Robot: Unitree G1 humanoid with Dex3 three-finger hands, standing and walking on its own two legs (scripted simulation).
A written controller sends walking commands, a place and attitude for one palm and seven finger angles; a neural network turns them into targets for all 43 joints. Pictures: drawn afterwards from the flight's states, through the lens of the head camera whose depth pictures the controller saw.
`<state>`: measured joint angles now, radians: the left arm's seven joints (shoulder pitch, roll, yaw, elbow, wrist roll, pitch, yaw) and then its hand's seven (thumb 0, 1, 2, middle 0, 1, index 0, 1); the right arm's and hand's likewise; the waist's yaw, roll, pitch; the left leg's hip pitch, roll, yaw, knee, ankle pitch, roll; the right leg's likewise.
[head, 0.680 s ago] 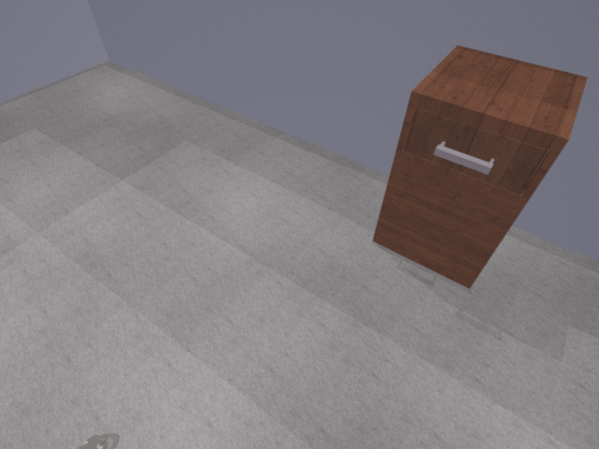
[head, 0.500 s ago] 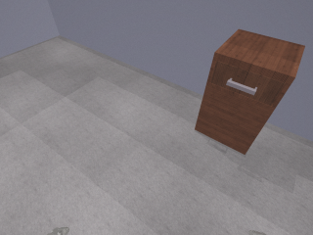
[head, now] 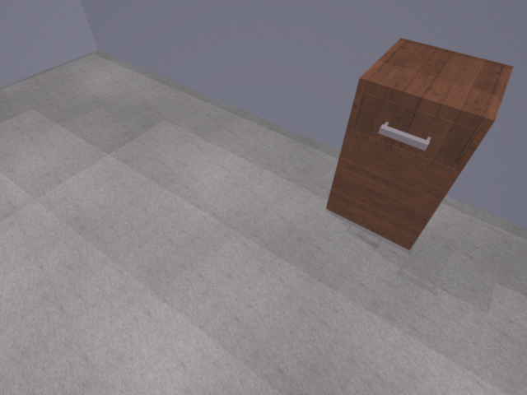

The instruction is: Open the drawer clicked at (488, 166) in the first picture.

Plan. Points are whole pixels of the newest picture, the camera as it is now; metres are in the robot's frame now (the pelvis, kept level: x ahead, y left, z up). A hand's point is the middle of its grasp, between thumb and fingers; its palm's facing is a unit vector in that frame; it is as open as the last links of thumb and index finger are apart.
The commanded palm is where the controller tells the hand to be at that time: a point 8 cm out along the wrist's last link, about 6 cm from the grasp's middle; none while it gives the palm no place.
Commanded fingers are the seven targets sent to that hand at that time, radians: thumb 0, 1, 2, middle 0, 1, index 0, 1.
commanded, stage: stand and wait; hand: left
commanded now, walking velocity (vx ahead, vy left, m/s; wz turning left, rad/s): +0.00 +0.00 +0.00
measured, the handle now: (405, 134) +0.99 -0.45 -0.19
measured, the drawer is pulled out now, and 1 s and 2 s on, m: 0.00 0.00 0.00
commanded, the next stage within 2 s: look at it before walking up in 0.14 s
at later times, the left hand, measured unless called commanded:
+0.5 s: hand out of the picture +0.08 +0.24 -0.15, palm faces -0.02 -0.94 -0.33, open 7.4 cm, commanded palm none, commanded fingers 0.00 0.90 0.90 -0.20 -0.30 -0.20 -0.30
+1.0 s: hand out of the picture +0.08 +0.24 -0.16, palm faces -0.03 -0.94 -0.34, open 7.4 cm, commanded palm none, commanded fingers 0.00 0.90 0.90 -0.20 -0.30 -0.20 -0.30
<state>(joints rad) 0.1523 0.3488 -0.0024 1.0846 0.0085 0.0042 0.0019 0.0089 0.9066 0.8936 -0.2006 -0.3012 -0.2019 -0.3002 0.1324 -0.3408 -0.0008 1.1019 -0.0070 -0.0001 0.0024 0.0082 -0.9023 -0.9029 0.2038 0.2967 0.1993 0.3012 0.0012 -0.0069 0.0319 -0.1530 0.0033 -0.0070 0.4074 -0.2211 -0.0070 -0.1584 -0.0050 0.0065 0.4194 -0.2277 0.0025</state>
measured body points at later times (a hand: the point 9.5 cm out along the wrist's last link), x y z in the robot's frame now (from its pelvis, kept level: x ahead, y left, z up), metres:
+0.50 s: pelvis +0.00 +0.00 +0.00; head +0.00 +0.00 +0.45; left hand +0.08 +0.29 -0.13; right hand +0.08 -0.30 -0.13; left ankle +0.00 +0.12 -0.74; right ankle +0.00 -0.12 -0.74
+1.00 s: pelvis +0.01 -0.01 +0.00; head +0.02 +0.00 +0.45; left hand +0.08 +0.29 -0.13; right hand +0.09 -0.30 -0.13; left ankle +0.00 +0.12 -0.74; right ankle +0.00 -0.12 -0.74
